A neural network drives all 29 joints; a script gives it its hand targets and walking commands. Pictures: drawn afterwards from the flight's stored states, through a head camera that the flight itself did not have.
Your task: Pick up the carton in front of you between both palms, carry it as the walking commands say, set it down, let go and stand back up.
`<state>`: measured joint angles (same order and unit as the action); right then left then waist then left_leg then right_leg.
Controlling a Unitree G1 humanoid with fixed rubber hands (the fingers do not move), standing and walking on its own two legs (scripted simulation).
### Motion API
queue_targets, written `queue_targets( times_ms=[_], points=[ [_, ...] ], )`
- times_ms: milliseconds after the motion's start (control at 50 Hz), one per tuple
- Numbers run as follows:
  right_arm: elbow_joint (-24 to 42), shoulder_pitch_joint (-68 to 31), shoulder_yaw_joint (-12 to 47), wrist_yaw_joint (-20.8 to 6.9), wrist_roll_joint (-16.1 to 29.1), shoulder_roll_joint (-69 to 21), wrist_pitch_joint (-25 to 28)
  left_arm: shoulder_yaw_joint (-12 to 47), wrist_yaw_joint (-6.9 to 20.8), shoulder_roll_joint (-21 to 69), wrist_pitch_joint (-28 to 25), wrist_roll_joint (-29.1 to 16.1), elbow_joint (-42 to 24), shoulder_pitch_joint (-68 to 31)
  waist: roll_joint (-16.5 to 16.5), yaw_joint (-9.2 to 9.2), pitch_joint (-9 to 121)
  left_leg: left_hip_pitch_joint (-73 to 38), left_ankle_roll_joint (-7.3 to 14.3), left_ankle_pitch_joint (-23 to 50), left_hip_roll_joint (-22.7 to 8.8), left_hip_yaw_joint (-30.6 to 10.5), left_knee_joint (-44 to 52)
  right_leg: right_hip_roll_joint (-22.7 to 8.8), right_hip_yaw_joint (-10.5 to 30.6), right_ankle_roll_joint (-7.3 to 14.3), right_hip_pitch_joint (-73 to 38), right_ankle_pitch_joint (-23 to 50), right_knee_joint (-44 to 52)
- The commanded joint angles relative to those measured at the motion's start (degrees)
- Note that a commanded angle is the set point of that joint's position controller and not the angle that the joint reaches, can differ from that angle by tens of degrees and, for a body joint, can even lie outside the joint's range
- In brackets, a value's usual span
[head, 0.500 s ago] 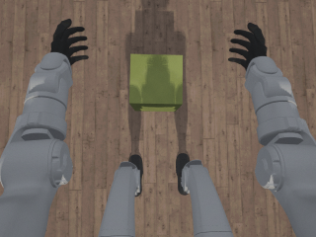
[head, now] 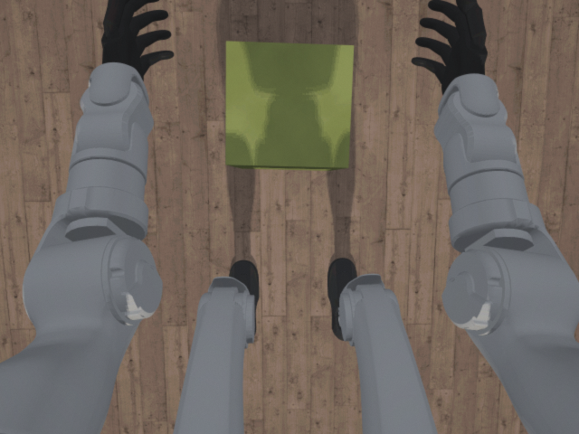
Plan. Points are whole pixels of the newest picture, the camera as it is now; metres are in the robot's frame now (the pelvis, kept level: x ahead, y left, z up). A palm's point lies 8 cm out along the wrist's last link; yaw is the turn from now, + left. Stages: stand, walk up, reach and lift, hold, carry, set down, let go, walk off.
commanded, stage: reach and lift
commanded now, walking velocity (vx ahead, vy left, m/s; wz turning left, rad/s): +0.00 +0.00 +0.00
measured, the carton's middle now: (287, 118) +0.52 +0.01 -0.47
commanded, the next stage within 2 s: none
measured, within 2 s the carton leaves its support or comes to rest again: leaves its support in 1.48 s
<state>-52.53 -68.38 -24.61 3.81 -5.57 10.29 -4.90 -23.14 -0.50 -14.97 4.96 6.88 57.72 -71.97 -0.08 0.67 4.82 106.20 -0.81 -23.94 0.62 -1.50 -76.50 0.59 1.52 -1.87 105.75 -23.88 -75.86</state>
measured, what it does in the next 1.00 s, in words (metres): lowers itself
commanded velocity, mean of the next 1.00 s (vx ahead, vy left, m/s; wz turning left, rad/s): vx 0.00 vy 0.00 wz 0.00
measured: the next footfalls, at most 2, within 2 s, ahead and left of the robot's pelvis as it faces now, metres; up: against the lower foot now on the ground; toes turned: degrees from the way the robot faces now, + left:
none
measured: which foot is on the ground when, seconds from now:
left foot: down 0.00-1.00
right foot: down 0.00-1.00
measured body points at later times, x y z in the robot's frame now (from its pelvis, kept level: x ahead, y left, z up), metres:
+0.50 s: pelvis -0.06 +0.00 -0.20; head +0.32 +0.01 +0.03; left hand +0.53 +0.19 -0.37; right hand +0.52 -0.18 -0.37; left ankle +0.05 +0.12 -0.56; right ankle +0.05 -0.13 -0.56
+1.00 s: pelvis -0.05 +0.00 -0.22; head +0.33 +0.01 +0.00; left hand +0.54 +0.18 -0.41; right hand +0.53 -0.16 -0.41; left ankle +0.05 +0.12 -0.56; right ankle +0.05 -0.13 -0.56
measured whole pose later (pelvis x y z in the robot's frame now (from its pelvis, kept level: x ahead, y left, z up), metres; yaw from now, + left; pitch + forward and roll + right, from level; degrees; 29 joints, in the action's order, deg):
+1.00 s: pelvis -0.05 +0.00 -0.22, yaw -1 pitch +37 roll -2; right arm -66.3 -90.1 -8.4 7.5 10.5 18.3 -4.3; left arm -3.0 -4.4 -24.5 4.4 -11.1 69.9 -93.0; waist -0.8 0.5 -24.1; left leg 129.3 -1.3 -35.0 1.6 -2.4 -127.1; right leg 2.3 1.4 -3.2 128.3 -34.9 -126.0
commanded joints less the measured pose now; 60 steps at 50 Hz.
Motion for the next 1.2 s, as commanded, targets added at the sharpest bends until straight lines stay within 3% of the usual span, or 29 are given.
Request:
queue_targets(
  times_ms=[0,100,200,300,380,480,620,760,860,980,1040,1100,1160,1180],
  points=[
    [4.91,-10.7,2.53,1.14,2.01,5.73,1.47,1.85,-0.99,-7.6,-1.78,-2.43,-5.27,-11.19,0.42,-0.38,54.71,-24.42,-1.73,31.97,3.55,1.72,-6.79,3.66,-2.12,-1.78,-24.83,30.97,-7.59],
    [6.75,-15.61,8.77,3.41,8.64,9.98,0.76,9.2,-2.81,-12.63,-1.45,-9.98,-7.01,-16.61,0.64,0.2,65.27,-22.15,-1.74,28.88,3.22,2.84,-17.32,3.3,-2.93,-1.79,-27.29,31.67,-18.61],
    [7.88,-23.31,13.47,4.96,14.85,14.22,-1.35,14.62,-4.33,-16.4,0.6,-15.95,-7.92,-24.85,2.49,0.23,68.81,-23.97,-1.54,21.73,2.78,3.75,-25.11,3.26,-4.64,-1.23,-23.74,22.12,-25.7],
    [1.84,-30.59,14.84,5.08,17.04,15.56,-3.24,17.05,-4.86,-17.67,2.59,-18.27,-1.5,-31.61,2.52,0.07,58.23,-17.64,-1.23,8.2,1.35,4.09,-28.79,2.02,-4.96,-0.81,-17.82,8.99,-29.69],
    [-5.1,-34.14,14.38,4.22,16.18,15.81,-2.57,17.69,-4.28,-17.82,2.02,-17.98,4.68,-35.05,2.11,0.21,48.6,-12.42,-1.07,2.8,0.32,3.29,-31.72,1.2,-4.65,-0.74,-13.51,3.83,-32.76],
    [-9.51,-37.63,13.97,3.25,15.26,17.18,-0.78,17.87,-3.77,-18.66,0.33,-17.42,8.79,-38.15,1.98,0.26,42.3,-10.66,-1.11,3.97,-0.13,2.31,-35.87,0.94,-4.38,-0.8,-10.38,4.07,-36.98],
    [-6.36,-43.26,17.21,3.9,18.19,18.43,1.31,20.28,-4.35,-20.55,-1.56,-20.12,4.88,-43.76,0.95,-0.14,45.82,-14.22,-0.99,12.09,0.28,1.82,-40.85,1.15,-4.43,-0.83,-11.91,11.73,-41.83],
    [-7.64,-37.72,18.11,4.24,18.82,16.36,1.31,21.84,-4.31,-17.62,-1.34,-20.58,6.35,-38.28,2.2,0.08,49.9,-19.94,-1.1,19.28,1.02,2.46,-43.12,2.41,-5.48,-0.96,-14.77,17.7,-43.8],
    [-9.86,-33.62,15.48,3.6,16.04,14.77,1.46,20.15,-3.84,-15.24,-1.43,-18.55,8.17,-34.89,2.74,0.95,42.22,-14.96,-1.14,16.57,1.31,1.97,-42.17,2.56,-5.16,-0.9,-9.06,14.77,-42.91],
    [-7.34,-38.28,16.56,3.76,16.43,12.96,1.63,20.19,-3.94,-14.37,-1.58,-18.09,5.84,-38.45,1.88,0.02,41.91,-12.14,-0.98,12.74,1.46,2.2,-41.24,2.66,-4.63,-0.71,-10.92,12.47,-42.26],
    [-6.88,-41.52,18.59,3.43,17.43,8.63,1.23,22.43,-3.57,-10.25,-1.14,-19.23,5.4,-41.87,1.3,-0.38,40.75,-12.23,-0.8,10.0,1.92,2.55,-40.67,3.3,-4.85,-0.35,-12.59,10.45,-41.93],
    [-7.3,-42.93,16.79,2.89,14.36,4.94,0.36,20.4,-2.76,-6.36,-0.34,-16.7,6.04,-43.28,1.13,-0.38,37.6,-12.14,-0.92,7.17,2.54,2.89,-40.47,3.9,-5.04,-0.47,-13.89,8.29,-41.54],
    [-5.36,-52.13,21.93,-4.62,12.77,-26.59,-1.98,26.21,4.86,25.34,1.96,-15.82,5.63,-51.51,1.37,-0.5,33.06,-10.99,-0.14,5.11,4.08,3.21,-40.86,5.77,-5.09,0.3,-11.76,5.81,-41.94],
    [-4.52,-53.26,22.07,-7.43,11.78,-33.91,-3.05,25.62,7.53,33.0,3.04,-14.58,5.22,-51.07,1.51,-0.67,31.06,-9.83,-0.05,4.38,4.59,3.94,-41.31,6.12,-5.27,0.45,-10.4,4.74,-42.43]
  ],
)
